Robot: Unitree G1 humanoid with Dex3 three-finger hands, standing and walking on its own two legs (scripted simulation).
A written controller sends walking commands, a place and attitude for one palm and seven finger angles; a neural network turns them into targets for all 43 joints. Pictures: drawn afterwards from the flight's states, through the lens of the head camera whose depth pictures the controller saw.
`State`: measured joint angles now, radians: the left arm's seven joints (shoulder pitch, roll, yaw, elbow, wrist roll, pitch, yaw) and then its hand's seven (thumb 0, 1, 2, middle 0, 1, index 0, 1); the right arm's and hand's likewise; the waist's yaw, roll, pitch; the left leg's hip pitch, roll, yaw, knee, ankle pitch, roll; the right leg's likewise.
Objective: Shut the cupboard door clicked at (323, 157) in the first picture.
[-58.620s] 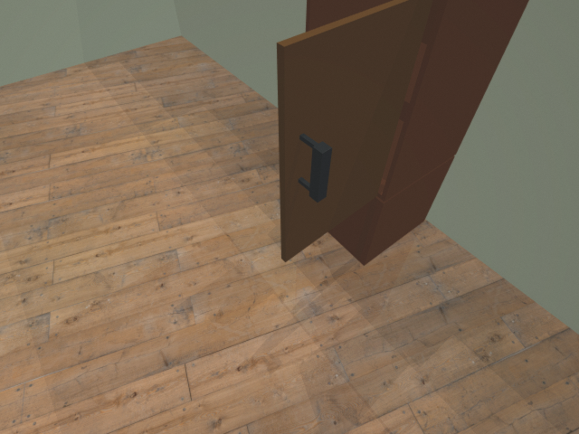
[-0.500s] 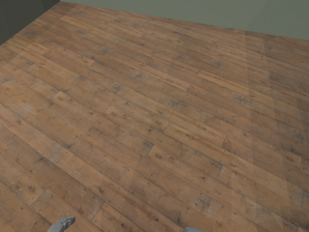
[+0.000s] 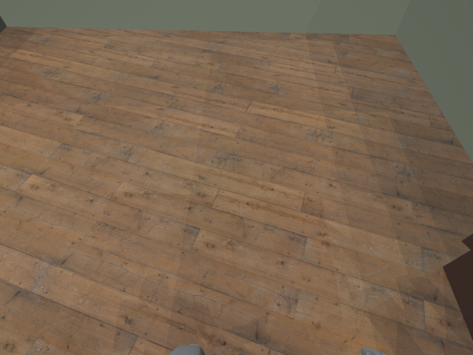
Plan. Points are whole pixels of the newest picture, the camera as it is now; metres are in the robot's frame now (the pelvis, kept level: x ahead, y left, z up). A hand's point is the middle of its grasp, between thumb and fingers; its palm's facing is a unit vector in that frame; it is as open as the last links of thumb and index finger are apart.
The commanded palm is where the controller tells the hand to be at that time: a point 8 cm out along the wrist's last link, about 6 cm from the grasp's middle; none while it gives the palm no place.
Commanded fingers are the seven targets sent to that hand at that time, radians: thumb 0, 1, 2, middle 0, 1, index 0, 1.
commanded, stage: turn to face it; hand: left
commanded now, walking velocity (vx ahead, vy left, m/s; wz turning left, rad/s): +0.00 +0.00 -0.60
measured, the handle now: out of the picture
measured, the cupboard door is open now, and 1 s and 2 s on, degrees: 30 30 30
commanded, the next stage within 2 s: take the last steps up to it in 1.58 s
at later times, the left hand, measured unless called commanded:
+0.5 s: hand (167, 328) +0.18 +0.16 -0.16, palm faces -0.31 -0.90 -0.30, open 7.4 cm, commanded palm none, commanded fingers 0.00 0.90 0.90 -0.20 -0.30 -0.20 -0.30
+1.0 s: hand (185, 311) +0.22 +0.13 -0.18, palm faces -0.51 -0.84 -0.20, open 7.4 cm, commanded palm none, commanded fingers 0.00 0.90 0.90 -0.20 -0.30 -0.20 -0.30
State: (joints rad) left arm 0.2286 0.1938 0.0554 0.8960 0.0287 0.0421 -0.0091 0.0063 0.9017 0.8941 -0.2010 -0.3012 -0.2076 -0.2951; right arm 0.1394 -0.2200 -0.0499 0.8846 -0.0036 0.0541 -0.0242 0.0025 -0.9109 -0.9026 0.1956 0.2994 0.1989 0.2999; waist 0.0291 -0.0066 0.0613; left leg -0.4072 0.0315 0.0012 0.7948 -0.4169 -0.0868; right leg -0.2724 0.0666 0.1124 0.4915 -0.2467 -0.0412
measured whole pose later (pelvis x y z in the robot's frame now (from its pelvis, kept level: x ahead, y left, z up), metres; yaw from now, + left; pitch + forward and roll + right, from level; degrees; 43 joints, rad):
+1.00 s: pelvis +0.05 -0.01 -0.01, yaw -35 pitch +2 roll -1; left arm 0.21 0.25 0.07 0.91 0.02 0.07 -0.01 0.01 0.90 0.89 -0.20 -0.30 -0.21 -0.29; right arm 0.14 -0.21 -0.02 0.85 -0.01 0.02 -0.03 0.00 -0.91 -0.90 0.20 0.30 0.20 0.30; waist 0.03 -0.05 0.07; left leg -0.31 0.04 0.06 0.58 -0.31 0.00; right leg -0.38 0.07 0.11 0.82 -0.49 0.01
